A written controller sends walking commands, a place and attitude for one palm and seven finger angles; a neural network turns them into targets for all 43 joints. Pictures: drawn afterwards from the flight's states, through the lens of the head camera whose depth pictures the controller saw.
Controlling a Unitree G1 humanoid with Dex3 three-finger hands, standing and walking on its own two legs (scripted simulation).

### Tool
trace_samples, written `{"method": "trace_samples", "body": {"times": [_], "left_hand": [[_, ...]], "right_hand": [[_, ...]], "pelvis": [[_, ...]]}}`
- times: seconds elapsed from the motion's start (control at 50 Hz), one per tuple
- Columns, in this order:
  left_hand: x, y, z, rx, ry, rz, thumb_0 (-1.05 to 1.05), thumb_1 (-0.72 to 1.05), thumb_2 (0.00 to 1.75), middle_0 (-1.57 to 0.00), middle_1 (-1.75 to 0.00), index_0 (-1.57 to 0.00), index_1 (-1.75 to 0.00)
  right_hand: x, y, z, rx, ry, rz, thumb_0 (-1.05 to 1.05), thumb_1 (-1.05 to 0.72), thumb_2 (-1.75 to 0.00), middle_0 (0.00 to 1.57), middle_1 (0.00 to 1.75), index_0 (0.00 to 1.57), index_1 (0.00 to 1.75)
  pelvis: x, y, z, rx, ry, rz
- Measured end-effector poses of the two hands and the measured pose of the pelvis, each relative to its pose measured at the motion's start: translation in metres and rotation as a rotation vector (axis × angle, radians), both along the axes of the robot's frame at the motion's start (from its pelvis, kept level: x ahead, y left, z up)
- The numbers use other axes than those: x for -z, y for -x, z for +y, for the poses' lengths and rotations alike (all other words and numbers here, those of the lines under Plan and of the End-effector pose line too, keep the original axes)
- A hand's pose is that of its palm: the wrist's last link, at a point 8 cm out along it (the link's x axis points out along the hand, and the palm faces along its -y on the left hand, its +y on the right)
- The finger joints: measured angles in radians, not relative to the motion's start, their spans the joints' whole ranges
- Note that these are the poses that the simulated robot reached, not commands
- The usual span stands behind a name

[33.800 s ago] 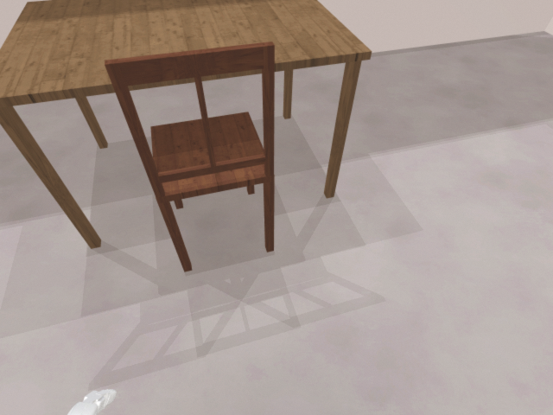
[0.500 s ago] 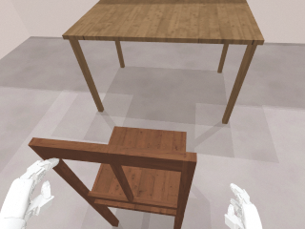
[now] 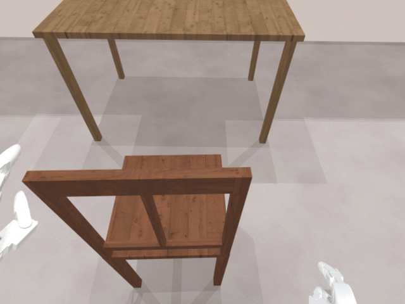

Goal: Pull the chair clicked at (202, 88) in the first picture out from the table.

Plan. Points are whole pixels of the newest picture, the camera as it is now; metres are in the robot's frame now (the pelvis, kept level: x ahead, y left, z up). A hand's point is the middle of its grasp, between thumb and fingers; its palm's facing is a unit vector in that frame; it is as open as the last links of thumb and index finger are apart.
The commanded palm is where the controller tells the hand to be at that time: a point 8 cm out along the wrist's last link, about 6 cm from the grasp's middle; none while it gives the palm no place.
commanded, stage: step back with the hand held close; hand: left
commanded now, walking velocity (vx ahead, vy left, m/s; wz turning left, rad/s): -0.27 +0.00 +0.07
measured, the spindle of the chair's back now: (155, 221) +0.31 +0.13 -0.08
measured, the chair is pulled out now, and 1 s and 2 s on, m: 0.64 0.64 0.64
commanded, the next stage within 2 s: stop stepping back and stand still in 0.90 s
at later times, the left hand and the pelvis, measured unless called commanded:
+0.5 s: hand out of the picture +0.14 +0.28 +0.16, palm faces +0.45 -0.77 -0.46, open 7.4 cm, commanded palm +0.07 +0.31 +0.18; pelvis -0.07 +0.01 -0.01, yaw +1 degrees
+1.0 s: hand out of the picture +0.04 +0.28 +0.16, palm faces +0.44 -0.76 -0.48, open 7.4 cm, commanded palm -0.03 +0.30 +0.18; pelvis -0.17 +0.00 -0.01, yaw +0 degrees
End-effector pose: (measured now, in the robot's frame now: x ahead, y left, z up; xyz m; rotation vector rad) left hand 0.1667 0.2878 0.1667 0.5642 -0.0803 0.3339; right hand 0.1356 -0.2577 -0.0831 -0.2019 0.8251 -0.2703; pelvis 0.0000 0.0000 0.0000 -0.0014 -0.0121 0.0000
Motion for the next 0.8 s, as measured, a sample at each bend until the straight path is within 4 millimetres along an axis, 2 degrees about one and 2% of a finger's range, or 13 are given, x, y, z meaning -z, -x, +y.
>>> {"method": "trace_samples", "body": {"times": [0.06, 0.12, 0.16, 0.22, 0.3, 0.36, 0.42, 0.5, 0.56, 0.66, 0.72, 0.8], "left_hand": [[-0.021, 0.016, 0.007, 0.014, -0.082, -0.091, 0.02, 0.88, 0.9, -0.14, -0.26, -0.22, -0.31], [-0.033, 0.03, 0.017, -0.026, -0.136, -0.144, 0.02, 0.88, 0.9, -0.17, -0.28, -0.22, -0.31], [-0.032, 0.037, 0.021, -0.067, -0.129, -0.146, 0.01, 0.88, 0.9, -0.18, -0.28, -0.21, -0.3], [-0.021, 0.045, 0.021, -0.107, -0.079, -0.111, 0.01, 0.89, 0.9, -0.19, -0.29, -0.21, -0.3], [-0.001, 0.055, 0.007, -0.092, 0.012, -0.073, 0.01, 0.89, 0.9, -0.2, -0.3, -0.21, -0.3], [0.005, 0.061, 0.001, -0.05, 0.05, -0.086, 0.01, 0.89, 0.9, -0.2, -0.3, -0.21, -0.3], [0.002, 0.065, 0.007, -0.012, 0.04, -0.142, 0.02, 0.88, 0.9, -0.21, -0.3, -0.21, -0.3], [-0.014, 0.074, 0.024, -0.025, -0.033, -0.198, 0.02, 0.88, 0.9, -0.21, -0.3, -0.21, -0.3], [-0.025, 0.084, 0.031, -0.049, -0.071, -0.213, 0.02, 0.88, 0.9, -0.21, -0.3, -0.21, -0.3], [-0.018, 0.098, 0.016, -0.025, -0.062, -0.156, 0.01, 0.89, 0.9, -0.21, -0.3, -0.21, -0.3], [-0.012, 0.107, -0.002, 0.024, -0.035, -0.105, 0.01, 0.89, 0.9, -0.2, -0.3, -0.21, -0.3], [-0.015, 0.128, -0.02, 0.101, -0.049, -0.102, 0.02, 0.89, 0.9, -0.21, -0.3, -0.21, -0.3]], "right_hand": [[0.001, 0.019, 0.004, -0.013, 0.029, 0.035, 0.02, -0.9, -0.9, 0.2, 0.3, 0.19, 0.3], [0.007, 0.025, 0.011, -0.028, 0.012, 0.021, 0.02, -0.9, -0.9, 0.2, 0.3, 0.19, 0.3], [0.013, 0.026, 0.017, -0.036, -0.016, 0.0, 0.02, -0.9, -0.9, 0.2, 0.3, 0.2, 0.3], [0.018, 0.024, 0.027, -0.059, -0.057, -0.031, 0.02, -0.9, -0.9, 0.2, 0.3, 0.2, 0.3], [0.017, 0.024, 0.034, -0.088, -0.077, -0.066, 0.02, -0.9, -0.9, 0.21, 0.3, 0.2, 0.3], [0.011, 0.027, 0.033, -0.104, -0.047, -0.076, 0.02, -0.9, -0.9, 0.21, 0.3, 0.2, 0.3], [0.003, 0.032, 0.031, -0.108, 0.007, -0.08, 0.02, -0.9, -0.9, 0.21, 0.3, 0.2, 0.3], [-0.01, 0.04, 0.032, -0.098, 0.034, -0.103, 0.02, -0.9, -0.9, 0.21, 0.3, 0.2, 0.3], [-0.013, 0.045, 0.034, -0.107, 0.024, -0.117, 0.02, -0.9, -0.9, 0.21, 0.3, 0.2, 0.3], [-0.002, 0.057, 0.033, -0.149, -0.005, -0.094, 0.01, -0.9, -0.9, 0.21, 0.3, 0.2, 0.3], [0.005, 0.07, 0.03, -0.169, -0.023, -0.069, 0.01, -0.9, -0.9, 0.21, 0.3, 0.2, 0.3], [0.009, 0.093, 0.021, -0.132, -0.035, -0.056, 0.02, -0.9, -0.9, 0.21, 0.3, 0.2, 0.3]], "pelvis": [[0.001, 0.008, 0.001, -0.008, 0.0, 0.003], [0.004, 0.013, 0.002, -0.014, -0.002, 0.01], [0.005, 0.019, 0.002, -0.001, 0.003, 0.009], [0.006, 0.029, 0.001, 0.001, 0.014, -0.002], [0.007, 0.042, -0.001, 0.002, 0.019, -0.006], [0.01, 0.051, 0.002, 0.002, 0.021, -0.003], [0.014, 0.058, 0.006, -0.011, 0.033, 0.001], [0.01, 0.069, 0.007, -0.017, 0.036, 0.004], [0.007, 0.074, 0.006, -0.025, 0.044, 0.029], [0.007, 0.095, -0.001, 0.017, 0.042, 0.054], [0.004, 0.113, -0.006, 0.007, 0.064, 0.037], [0.007, 0.129, -0.012, 0.01, 0.061, 0.023]]}}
